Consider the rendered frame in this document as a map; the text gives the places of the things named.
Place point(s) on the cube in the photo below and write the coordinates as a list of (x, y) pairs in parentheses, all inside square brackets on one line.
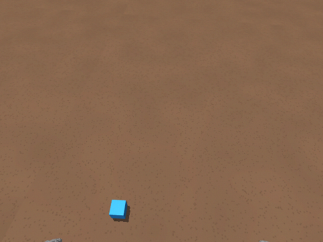
[(118, 209)]

